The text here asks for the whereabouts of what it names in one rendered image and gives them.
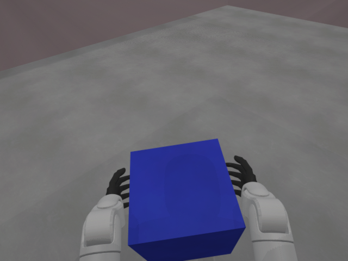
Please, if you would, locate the right robot forearm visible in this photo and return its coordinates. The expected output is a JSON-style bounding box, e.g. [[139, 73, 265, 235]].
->
[[241, 182, 298, 261]]

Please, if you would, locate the robot right hand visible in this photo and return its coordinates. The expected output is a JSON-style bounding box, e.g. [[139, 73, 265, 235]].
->
[[226, 156, 257, 197]]

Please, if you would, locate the left robot forearm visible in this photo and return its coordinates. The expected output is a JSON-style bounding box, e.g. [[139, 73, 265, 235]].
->
[[79, 194, 125, 261]]

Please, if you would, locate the carton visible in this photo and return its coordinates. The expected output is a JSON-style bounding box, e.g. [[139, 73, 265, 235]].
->
[[128, 139, 246, 261]]

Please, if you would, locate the robot left hand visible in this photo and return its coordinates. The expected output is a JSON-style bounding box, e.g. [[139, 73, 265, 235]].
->
[[106, 168, 130, 208]]

